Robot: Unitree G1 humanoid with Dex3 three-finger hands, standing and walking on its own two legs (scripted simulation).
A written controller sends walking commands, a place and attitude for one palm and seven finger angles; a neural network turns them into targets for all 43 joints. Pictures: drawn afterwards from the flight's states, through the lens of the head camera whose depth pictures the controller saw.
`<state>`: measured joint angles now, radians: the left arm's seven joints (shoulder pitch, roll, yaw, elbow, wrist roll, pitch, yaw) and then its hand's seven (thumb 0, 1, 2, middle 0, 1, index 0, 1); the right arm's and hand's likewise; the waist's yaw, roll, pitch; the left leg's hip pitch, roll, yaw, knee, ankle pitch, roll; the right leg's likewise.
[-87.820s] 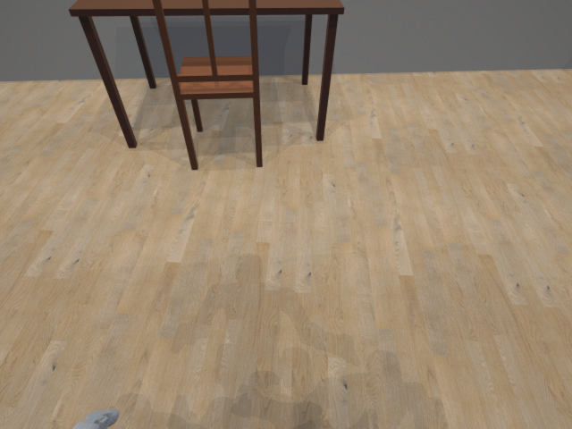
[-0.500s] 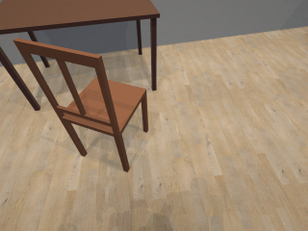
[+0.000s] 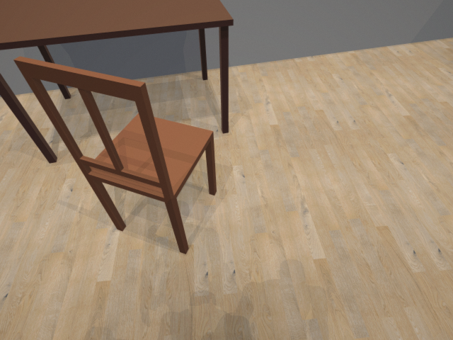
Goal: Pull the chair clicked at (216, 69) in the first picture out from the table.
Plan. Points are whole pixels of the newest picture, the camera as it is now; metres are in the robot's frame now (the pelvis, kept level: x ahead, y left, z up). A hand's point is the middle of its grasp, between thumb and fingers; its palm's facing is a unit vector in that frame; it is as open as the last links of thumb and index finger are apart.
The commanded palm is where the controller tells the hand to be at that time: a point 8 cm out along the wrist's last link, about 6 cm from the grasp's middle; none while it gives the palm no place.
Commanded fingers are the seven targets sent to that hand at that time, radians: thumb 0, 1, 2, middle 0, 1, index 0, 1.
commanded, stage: look to check the result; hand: left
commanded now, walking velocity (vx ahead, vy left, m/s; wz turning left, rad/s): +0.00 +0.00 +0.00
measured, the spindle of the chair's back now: (103, 133) +0.68 +0.42 -0.08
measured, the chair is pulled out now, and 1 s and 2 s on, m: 0.51 0.51 0.51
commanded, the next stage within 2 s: stand and wait in 0.14 s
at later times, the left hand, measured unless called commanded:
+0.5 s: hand out of the picture +0.01 +0.17 -0.17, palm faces +0.04 -0.98 -0.19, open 7.4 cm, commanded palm none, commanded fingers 0.00 0.90 0.90 -0.20 -0.30 -0.20 -0.30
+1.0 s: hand out of the picture +0.01 +0.17 -0.17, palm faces +0.04 -0.98 -0.20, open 7.4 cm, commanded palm none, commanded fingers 0.00 0.90 0.90 -0.20 -0.30 -0.20 -0.30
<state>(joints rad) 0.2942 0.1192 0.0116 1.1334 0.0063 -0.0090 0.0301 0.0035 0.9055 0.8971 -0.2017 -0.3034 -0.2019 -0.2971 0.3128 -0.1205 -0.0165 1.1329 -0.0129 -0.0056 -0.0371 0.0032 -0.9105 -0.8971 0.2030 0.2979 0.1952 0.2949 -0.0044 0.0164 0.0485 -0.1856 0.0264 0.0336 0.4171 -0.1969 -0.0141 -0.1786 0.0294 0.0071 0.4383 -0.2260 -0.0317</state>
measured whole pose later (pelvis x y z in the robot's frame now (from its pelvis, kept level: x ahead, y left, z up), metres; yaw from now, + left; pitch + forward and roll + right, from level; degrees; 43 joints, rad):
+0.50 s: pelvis +0.01 +0.00 +0.00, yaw +0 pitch -2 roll +0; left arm 0.28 0.13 0.01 1.13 0.01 -0.01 0.03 0.00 0.91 0.90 -0.20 -0.30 -0.20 -0.30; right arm 0.29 -0.13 -0.02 1.14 -0.01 -0.01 -0.04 0.00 -0.91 -0.90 0.20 0.30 0.20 0.29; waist 0.00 0.01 0.05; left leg -0.17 0.03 0.04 0.40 -0.21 -0.01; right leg -0.16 0.03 0.01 0.43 -0.23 -0.03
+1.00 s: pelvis +0.01 +0.00 +0.00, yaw +0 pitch -2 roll +0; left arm 0.27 0.15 0.01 1.14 0.01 -0.01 0.03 0.00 0.91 0.90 -0.20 -0.30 -0.20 -0.30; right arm 0.27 -0.15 -0.02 1.15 -0.01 -0.01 -0.04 0.00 -0.91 -0.90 0.20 0.30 0.20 0.30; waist 0.00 0.01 0.05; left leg -0.15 0.03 0.03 0.39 -0.20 -0.02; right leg -0.15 0.03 0.01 0.41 -0.23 -0.03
